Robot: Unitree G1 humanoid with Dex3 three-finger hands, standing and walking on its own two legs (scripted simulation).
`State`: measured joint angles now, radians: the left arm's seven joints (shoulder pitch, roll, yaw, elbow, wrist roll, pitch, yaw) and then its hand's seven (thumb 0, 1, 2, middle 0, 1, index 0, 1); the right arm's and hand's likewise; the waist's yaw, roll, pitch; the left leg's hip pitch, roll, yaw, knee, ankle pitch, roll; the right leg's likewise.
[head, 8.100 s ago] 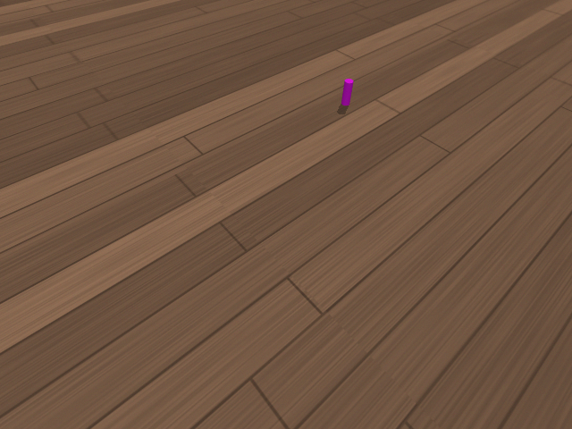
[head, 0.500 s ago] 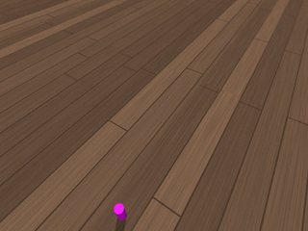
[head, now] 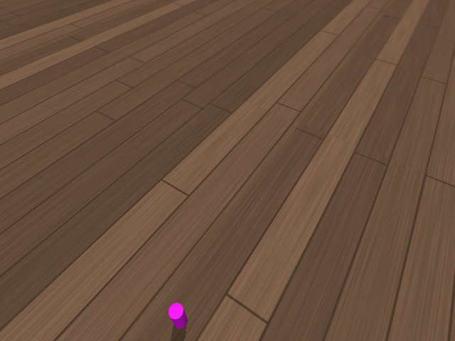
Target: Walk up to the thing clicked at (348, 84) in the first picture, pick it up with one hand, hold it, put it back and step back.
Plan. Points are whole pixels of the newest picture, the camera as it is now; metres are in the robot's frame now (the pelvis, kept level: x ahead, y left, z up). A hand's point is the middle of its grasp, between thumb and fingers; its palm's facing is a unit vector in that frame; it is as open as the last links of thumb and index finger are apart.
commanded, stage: stand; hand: left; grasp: from the side
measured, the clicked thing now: (178, 316) +0.31 +0.20 -0.70
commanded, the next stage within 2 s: go down in 0.66 s
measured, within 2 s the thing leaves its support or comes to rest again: neither
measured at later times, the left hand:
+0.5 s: hand out of the picture +0.07 +0.26 -0.16, palm faces -0.02 -0.94 -0.34, open 7.4 cm
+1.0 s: hand out of the picture +0.15 +0.26 -0.17, palm faces +0.06 -0.94 -0.32, open 10.9 cm
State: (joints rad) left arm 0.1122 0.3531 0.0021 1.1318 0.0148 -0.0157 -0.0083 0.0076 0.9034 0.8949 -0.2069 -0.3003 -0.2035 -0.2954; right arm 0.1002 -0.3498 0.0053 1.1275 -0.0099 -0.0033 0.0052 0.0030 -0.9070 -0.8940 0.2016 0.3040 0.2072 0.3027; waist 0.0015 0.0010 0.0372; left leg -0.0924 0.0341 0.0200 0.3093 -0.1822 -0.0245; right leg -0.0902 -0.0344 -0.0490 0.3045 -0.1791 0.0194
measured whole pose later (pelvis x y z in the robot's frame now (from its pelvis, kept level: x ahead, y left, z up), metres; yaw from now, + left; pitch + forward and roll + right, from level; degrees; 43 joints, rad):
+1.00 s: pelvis -0.02 +0.00 -0.02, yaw +0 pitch +6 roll +0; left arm -0.06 0.36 0.19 1.08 0.06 -0.03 -0.04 0.01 0.51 0.50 -0.08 -0.12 -0.08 -0.11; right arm 0.21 -0.26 -0.01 0.80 0.02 -0.04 -0.03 0.00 -0.96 -0.91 0.20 0.30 0.21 0.30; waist -0.02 -0.03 0.02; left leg -0.42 0.04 0.01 0.59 -0.28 -0.03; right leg -0.42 -0.03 -0.04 0.58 -0.27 0.01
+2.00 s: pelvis -0.07 +0.00 -0.26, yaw -1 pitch +31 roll -3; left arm -0.08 0.53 0.57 0.72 -0.12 -0.31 -0.44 -0.01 -0.59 0.09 -0.08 -0.14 -0.08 -0.13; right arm 0.10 -0.29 0.00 0.64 -0.02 -0.17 -0.04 0.01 -0.90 -0.89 0.20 0.30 0.21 0.30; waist -0.01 -0.03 -0.16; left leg -1.67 0.04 -0.07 1.79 -0.67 -0.03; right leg -1.64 -0.05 -0.05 1.75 -0.65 0.01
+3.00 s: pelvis -0.10 +0.01 -0.37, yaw -4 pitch +31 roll -5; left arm -0.34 0.74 0.74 0.91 -0.20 -0.37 -0.68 -0.01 -0.56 0.10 -0.06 -0.10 -0.05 -0.10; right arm 0.09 -0.34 0.06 0.71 -0.03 -0.20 -0.04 0.01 -0.92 -0.90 0.20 0.30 0.21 0.30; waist -0.02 -0.03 -0.13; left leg -2.04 0.04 -0.12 2.17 -0.68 -0.03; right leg -2.00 -0.04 -0.06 2.11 -0.66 0.01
